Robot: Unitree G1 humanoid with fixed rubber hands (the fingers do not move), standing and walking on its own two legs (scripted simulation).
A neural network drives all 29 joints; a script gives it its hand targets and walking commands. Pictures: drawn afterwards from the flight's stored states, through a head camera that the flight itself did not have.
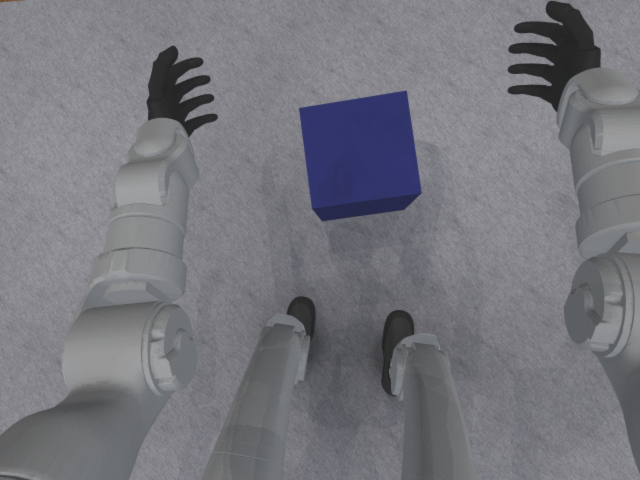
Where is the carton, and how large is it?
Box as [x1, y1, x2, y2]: [299, 91, 421, 220]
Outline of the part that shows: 406,91 299,108 311,204 313,210 321,220 404,209 421,192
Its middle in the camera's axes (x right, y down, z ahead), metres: +0.09 -0.17 +0.87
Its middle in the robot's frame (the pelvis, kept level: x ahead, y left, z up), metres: +0.56 +0.04 -0.54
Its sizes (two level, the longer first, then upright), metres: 0.210 0.200 0.250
